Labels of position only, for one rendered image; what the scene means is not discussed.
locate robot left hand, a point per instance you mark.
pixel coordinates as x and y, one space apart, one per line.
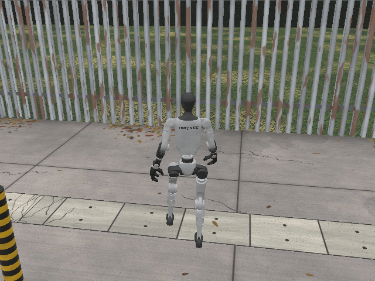
153 173

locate robot right upper arm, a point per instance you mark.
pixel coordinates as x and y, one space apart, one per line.
208 132

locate robot right hand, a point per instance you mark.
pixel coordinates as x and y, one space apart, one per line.
212 162

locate robot right foot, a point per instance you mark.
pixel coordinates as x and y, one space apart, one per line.
198 241

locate right robot forearm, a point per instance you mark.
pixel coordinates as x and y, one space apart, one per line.
213 152

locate left robot forearm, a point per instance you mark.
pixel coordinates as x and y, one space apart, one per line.
158 157

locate robot head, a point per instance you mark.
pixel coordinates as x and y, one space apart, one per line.
188 100

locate robot left upper arm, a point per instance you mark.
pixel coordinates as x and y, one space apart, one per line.
166 134

